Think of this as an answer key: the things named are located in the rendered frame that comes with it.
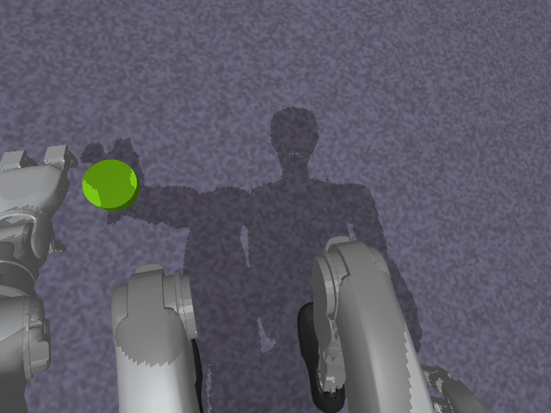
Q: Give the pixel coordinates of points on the right robot foot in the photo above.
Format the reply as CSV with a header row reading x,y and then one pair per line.
x,y
309,347

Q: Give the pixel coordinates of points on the tin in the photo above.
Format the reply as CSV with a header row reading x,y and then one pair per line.
x,y
111,185

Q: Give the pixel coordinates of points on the left robot arm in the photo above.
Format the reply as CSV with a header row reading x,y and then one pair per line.
x,y
25,343

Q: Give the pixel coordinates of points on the right robot hand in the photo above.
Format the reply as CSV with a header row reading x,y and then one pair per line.
x,y
457,396

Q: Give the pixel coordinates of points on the left robot hand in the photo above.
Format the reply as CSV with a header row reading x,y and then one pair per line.
x,y
42,188

